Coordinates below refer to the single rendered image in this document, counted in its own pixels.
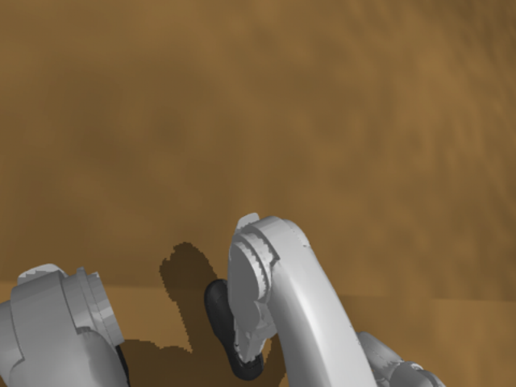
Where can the right robot foot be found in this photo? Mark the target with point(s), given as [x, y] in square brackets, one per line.
[222, 322]

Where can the right robot hand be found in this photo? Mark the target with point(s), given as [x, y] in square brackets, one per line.
[382, 359]

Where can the left robot foot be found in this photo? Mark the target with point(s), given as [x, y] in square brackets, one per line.
[123, 362]

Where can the right robot arm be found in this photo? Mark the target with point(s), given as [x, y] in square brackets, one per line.
[411, 374]

